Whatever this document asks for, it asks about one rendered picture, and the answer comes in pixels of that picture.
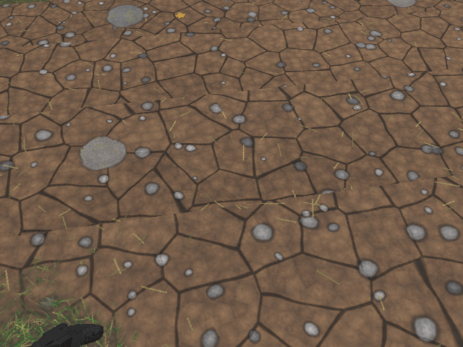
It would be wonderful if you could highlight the robot left hand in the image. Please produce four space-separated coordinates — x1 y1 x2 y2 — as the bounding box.
28 323 103 347

